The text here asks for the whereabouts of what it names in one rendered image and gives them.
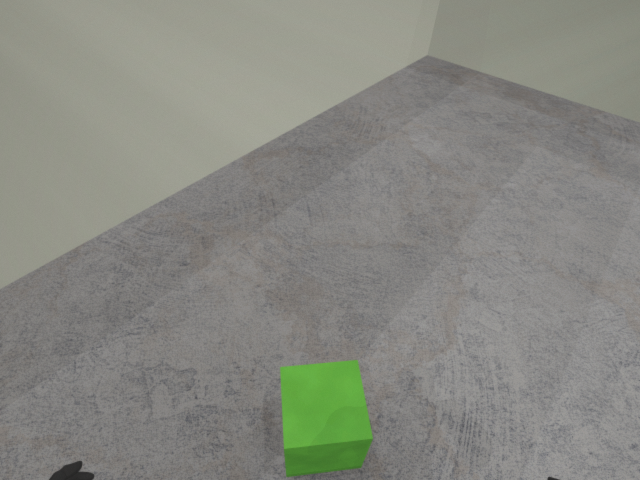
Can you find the carton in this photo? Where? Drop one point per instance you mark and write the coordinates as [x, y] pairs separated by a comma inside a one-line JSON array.
[[326, 424]]

